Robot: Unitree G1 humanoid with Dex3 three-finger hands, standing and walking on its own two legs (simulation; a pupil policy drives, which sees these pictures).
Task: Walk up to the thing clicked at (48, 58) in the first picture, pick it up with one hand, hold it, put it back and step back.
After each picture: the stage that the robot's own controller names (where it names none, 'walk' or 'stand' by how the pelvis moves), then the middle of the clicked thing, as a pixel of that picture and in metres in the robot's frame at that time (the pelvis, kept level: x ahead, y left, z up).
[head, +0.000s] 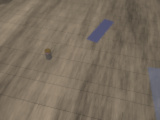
stand; (48, 54) +1.24 +0.36 -0.72
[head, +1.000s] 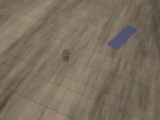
walk; (65, 55) +1.14 +0.11 -0.70
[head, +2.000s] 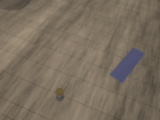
walk; (59, 94) +0.70 +0.14 -0.71
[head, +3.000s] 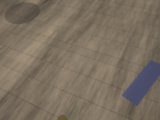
stand; out of the picture +0.46 +0.22 -0.70
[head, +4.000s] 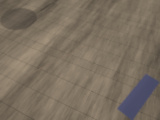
stand; out of the picture +0.42 +0.18 -0.72
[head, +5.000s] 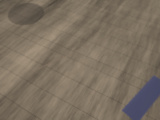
stand; out of the picture +0.40 +0.17 -0.71
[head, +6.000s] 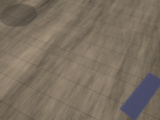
stand; out of the picture +0.38 +0.18 -0.72
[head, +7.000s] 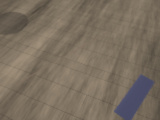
stand; out of the picture +0.37 +0.20 -0.72
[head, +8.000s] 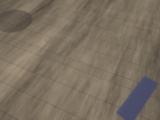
stand; out of the picture +0.37 +0.19 -0.73
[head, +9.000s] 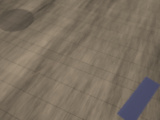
stand; out of the picture +0.36 +0.19 -0.73
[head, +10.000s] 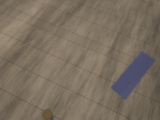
go down; (48, 116) +0.40 +0.19 -0.66
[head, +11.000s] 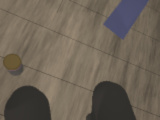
go down; (14, 65) +0.44 +0.24 -0.30
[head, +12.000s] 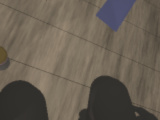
close in; out of the picture +0.43 +0.26 -0.26
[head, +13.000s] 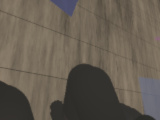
close; out of the picture +0.42 +0.28 -0.22
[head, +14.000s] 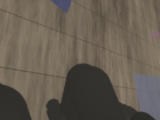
close; out of the picture +0.41 +0.29 -0.22
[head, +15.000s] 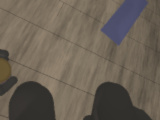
lift; out of the picture +0.33 +0.27 -0.09
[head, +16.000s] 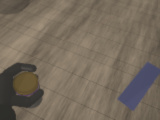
hold; (29, 91) +0.32 +0.17 +0.04
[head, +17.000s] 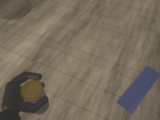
hold; (36, 98) +0.32 +0.17 +0.00
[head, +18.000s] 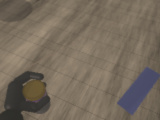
crouch; (37, 97) +0.32 +0.16 +0.00
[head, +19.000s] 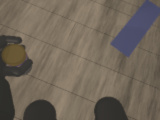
crouch; (18, 61) +0.43 +0.20 -0.08
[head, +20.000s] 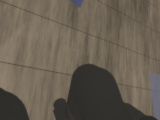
lower; out of the picture +0.41 +0.29 -0.23
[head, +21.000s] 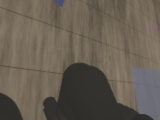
lower; out of the picture +0.43 +0.30 -0.23
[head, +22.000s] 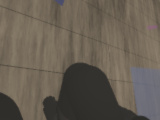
lower; out of the picture +0.43 +0.31 -0.23
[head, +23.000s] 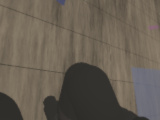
lower; out of the picture +0.43 +0.31 -0.23
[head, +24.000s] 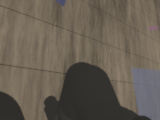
loosen; out of the picture +0.43 +0.29 -0.23
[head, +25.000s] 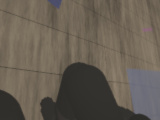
withdraw; out of the picture +0.43 +0.27 -0.24
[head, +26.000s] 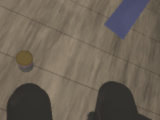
walk; (25, 62) +0.45 +0.22 -0.30
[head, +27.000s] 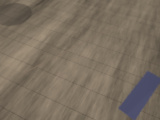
stand; out of the picture +0.38 +0.14 -0.65
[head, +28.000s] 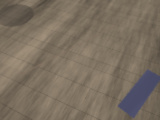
stand; out of the picture +0.40 +0.16 -0.67
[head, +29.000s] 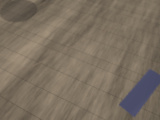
stand; out of the picture +0.40 +0.16 -0.68
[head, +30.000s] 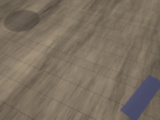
walk; out of the picture +0.41 +0.15 -0.72
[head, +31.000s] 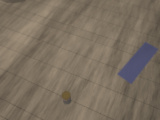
walk; (66, 98) +0.57 +0.14 -0.70
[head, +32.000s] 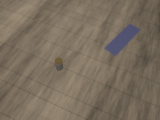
walk; (59, 64) +0.89 +0.19 -0.70
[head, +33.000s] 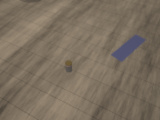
stand; (68, 66) +1.04 +0.14 -0.71
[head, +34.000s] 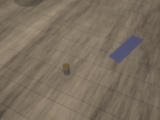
stand; (66, 69) +1.03 +0.17 -0.73
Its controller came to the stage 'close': yes
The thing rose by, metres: 0.71
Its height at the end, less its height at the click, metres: +0.00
